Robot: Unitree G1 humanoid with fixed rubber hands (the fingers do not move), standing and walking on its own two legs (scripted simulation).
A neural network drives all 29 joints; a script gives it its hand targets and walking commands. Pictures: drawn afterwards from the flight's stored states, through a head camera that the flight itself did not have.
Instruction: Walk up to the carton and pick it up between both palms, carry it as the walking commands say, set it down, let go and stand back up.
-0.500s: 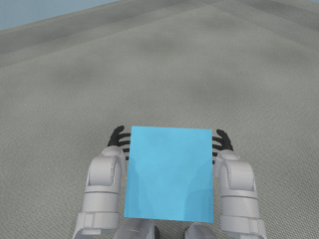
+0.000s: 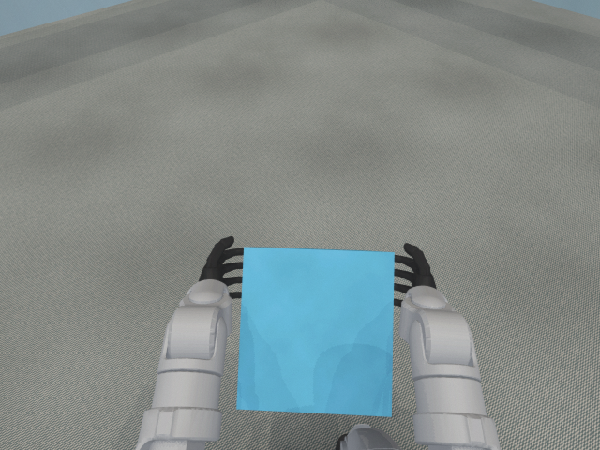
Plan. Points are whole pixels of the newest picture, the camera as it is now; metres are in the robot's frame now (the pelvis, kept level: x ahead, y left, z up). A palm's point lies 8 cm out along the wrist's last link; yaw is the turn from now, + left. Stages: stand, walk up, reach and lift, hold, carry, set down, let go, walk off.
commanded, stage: carry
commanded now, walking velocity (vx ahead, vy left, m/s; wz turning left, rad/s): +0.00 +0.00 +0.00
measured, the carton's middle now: (314, 312) +0.33 -0.02 -0.08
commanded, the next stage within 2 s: none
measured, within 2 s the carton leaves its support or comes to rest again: neither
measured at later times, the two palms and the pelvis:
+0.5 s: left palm (213, 314) +0.27 +0.12 +0.04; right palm (430, 321) +0.26 -0.16 +0.03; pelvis -0.02 -0.01 +0.00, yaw +0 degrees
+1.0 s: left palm (215, 300) +0.29 +0.12 +0.04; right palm (428, 306) +0.28 -0.17 +0.03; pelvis +0.00 -0.01 +0.01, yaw +0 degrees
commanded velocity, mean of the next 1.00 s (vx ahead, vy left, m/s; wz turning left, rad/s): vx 0.00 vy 0.00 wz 0.00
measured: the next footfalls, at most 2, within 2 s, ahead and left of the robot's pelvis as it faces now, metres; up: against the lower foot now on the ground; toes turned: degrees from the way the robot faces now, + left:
none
